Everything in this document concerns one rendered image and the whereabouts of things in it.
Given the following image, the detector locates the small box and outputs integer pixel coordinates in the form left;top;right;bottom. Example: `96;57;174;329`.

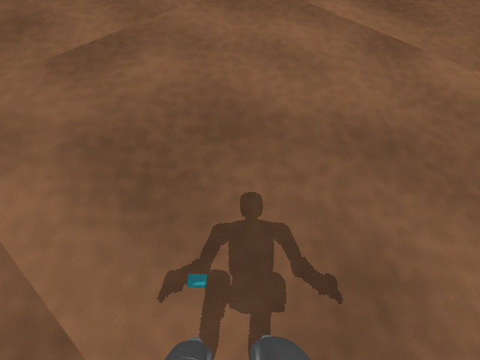
187;274;208;287

